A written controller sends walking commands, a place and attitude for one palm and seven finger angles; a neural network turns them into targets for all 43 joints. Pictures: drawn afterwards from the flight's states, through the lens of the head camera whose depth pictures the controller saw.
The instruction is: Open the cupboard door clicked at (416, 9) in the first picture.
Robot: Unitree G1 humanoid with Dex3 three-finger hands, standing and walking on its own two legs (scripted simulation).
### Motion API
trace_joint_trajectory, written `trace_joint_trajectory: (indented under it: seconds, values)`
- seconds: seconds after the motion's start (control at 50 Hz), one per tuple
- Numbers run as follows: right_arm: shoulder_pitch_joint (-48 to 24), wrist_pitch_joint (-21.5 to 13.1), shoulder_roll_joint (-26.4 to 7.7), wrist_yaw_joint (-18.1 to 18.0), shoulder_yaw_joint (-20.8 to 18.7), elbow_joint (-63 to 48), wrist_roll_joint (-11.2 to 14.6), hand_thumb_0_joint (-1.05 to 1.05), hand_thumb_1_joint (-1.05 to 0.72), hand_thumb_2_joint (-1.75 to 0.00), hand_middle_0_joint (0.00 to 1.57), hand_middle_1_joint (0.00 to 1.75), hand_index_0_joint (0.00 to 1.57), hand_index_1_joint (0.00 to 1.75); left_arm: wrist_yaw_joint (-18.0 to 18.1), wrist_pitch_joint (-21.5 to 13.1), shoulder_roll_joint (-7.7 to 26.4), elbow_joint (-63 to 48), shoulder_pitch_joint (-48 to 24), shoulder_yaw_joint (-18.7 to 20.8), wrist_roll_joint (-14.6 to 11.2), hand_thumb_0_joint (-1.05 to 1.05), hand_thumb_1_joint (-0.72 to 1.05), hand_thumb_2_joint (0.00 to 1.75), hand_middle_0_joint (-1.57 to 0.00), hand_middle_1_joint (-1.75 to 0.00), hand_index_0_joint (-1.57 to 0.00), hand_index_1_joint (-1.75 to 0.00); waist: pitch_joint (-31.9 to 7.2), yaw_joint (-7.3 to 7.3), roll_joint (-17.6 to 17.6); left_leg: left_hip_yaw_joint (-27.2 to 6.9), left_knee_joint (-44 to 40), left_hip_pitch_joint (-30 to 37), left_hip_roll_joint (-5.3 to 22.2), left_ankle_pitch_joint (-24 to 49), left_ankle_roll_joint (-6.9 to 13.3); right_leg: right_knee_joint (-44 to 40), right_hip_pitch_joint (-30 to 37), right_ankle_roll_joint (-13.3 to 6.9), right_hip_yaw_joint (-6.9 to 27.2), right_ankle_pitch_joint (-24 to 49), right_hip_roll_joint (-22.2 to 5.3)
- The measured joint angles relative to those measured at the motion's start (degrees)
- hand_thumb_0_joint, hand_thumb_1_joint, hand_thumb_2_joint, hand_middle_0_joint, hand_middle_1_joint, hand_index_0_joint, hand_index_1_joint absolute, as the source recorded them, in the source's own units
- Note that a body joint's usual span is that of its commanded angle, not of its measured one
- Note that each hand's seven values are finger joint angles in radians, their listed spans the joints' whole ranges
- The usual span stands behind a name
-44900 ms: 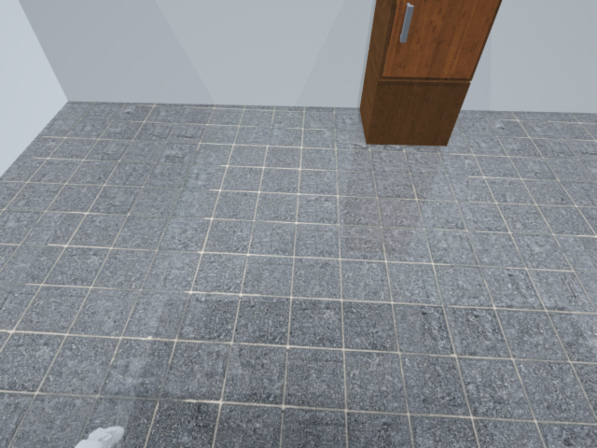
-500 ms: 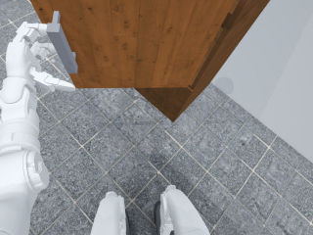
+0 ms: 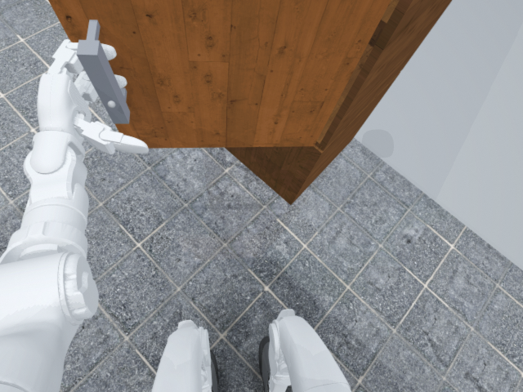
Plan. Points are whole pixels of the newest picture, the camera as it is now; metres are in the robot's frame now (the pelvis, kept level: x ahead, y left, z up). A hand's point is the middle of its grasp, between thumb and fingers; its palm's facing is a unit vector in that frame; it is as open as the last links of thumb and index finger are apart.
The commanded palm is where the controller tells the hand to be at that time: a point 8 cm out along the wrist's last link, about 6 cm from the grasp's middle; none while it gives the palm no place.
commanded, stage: slide the fingers in behind the handle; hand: left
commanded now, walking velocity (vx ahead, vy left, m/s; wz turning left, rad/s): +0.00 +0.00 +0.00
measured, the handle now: (108, 76) +0.58 +0.18 +0.03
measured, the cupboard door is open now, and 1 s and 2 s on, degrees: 47 47 67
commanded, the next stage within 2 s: close the thumb around the handle in 0.54 s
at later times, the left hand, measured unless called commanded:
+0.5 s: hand (120, 104) +0.52 +0.16 +0.04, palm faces -0.01 -1.00 -0.01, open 14.0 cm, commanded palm +0.50 +0.20 +0.04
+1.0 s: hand (119, 103) +0.52 +0.16 +0.04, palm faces -0.01 -1.00 -0.01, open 10.3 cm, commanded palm +0.50 +0.19 +0.04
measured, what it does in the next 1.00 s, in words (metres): stands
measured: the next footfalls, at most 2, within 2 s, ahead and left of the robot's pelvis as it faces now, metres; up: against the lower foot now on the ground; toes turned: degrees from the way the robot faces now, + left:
none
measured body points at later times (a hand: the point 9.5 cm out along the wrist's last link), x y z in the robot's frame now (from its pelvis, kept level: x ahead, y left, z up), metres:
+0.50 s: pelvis +0.00 +0.00 +0.00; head +0.17 +0.03 +0.41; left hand +0.52 +0.22 +0.04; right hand +0.01 -0.26 -0.12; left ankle +0.01 +0.08 -0.62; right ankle +0.03 -0.11 -0.62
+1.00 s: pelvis +0.00 +0.00 +0.00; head +0.17 +0.03 +0.42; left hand +0.52 +0.22 +0.04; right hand +0.02 -0.26 -0.11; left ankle +0.01 +0.08 -0.62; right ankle +0.03 -0.11 -0.62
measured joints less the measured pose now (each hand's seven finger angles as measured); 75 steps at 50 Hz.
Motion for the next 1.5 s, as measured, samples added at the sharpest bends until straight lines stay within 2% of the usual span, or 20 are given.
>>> trace_joint_trajectory:
  seconds: [0.28, 0.42, 0.58, 0.74, 0.9, 1.24, 1.38, 1.5]
  values:
    - [0.00, -0.32, 0.09, 0.46, -0.32, 0.08, -0.60, 0.00, -0.91, -0.90, 0.20, 0.30, 0.20, 0.30, 3.18, -1.82, -1.62, 1.20, -0.36, -1.09, 0.98, -0.01, -0.50, 0.30, -0.30, -1.20, -0.30, -1.20, -0.29, -0.14, 0.17, 0.09, 0.31, -0.08, -0.20, -0.05, -0.01, 0.56, -0.18, -0.02, 0.11, -0.20, -0.19]
    - [-0.07, -0.12, 0.08, 0.31, -0.15, 0.31, -0.40, 0.00, -0.91, -0.90, 0.20, 0.30, 0.20, 0.30, 2.79, -1.86, -1.45, 2.20, -1.04, -1.42, 0.68, -0.01, -0.50, 0.30, -0.30, -1.20, -0.29, -1.20, -0.01, 0.07, 0.18, 0.07, 0.29, -0.04, -0.29, 0.00, 0.01, 0.63, -0.15, -0.02, 0.11, -0.23, -0.26]
    - [-0.20, -0.33, -0.02, 0.05, -0.09, 0.05, -0.50, 0.00, -0.91, -0.90, 0.20, 0.30, 0.20, 0.30, 2.37, -1.60, -0.61, 2.49, -1.97, -0.69, 0.95, -0.01, -0.50, 0.30, -0.30, -1.20, -0.30, -1.20, -0.09, -0.46, 0.01, -0.05, 0.82, -1.01, -0.18, -0.14, -0.04, 1.04, -1.08, -0.09, 0.01, -0.31, -0.15]
    - [-0.11, 0.05, -0.07, 0.14, -0.20, 0.02, -0.35, 0.00, -0.91, -0.90, 0.20, 0.30, 0.20, 0.30, 2.24, -1.19, -1.15, 1.43, -0.90, -0.65, 0.65, -0.01, -0.47, 0.31, -0.30, -1.20, -0.30, -1.20, -0.02, -0.19, 0.09, 0.14, 0.42, -0.42, -0.15, -0.21, 0.03, 0.66, -0.58, 0.02, 0.24, -0.29, -0.06]
    - [-0.11, -0.21, 0.17, 0.16, -0.21, 0.18, -0.39, 0.00, -0.91, -0.90, 0.20, 0.30, 0.20, 0.30, 2.66, -1.71, -1.51, 1.15, -0.47, -1.29, 0.61, -0.01, -0.21, 0.43, -0.32, -1.23, -0.32, -1.23, -0.13, 0.04, 0.06, 0.03, 0.10, 0.12, -0.25, -0.19, 0.02, 0.30, 0.04, 0.05, 0.18, -0.30, -0.11]
    - [-0.13, -0.22, 0.10, 0.22, -0.47, 0.39, -0.58, 0.00, -0.91, -0.90, 0.20, 0.30, 0.20, 0.30, 3.50, -1.42, -1.59, 1.42, -1.21, -1.82, 0.51, 0.00, 0.67, 0.80, -0.38, -1.32, -0.37, -1.33, -0.17, 0.00, 0.20, -0.07, 0.41, -0.43, -0.40, -0.21, 0.04, 0.59, -0.44, 0.10, 0.13, -0.37, -0.23]
    - [0.17, -0.06, 0.23, 0.39, -0.53, 0.80, -0.61, 0.00, -0.91, -0.90, 0.20, 0.30, 0.20, 0.30, 4.68, -1.75, -2.44, 1.19, -0.62, -2.15, 0.33, 0.00, 0.70, 0.81, -0.35, -1.34, -0.35, -1.35, -0.12, 0.25, 0.27, -0.06, -0.23, 0.29, -0.47, -0.14, 0.01, 0.02, 0.25, 0.10, 0.18, -0.35, -0.23]
    - [0.12, 0.07, 0.29, 0.32, -0.45, 0.86, -0.62, 0.00, -0.91, -0.90, 0.20, 0.30, 0.20, 0.30, 4.12, -2.07, -2.29, 1.45, -0.25, -1.45, 0.79, 0.00, 0.70, 0.80, -0.35, -1.34, -0.34, -1.35, -0.24, 0.13, 0.12, -0.09, -0.42, 0.70, -0.38, -0.24, -0.09, -0.15, 0.61, 0.00, 0.19, -0.44, -0.10]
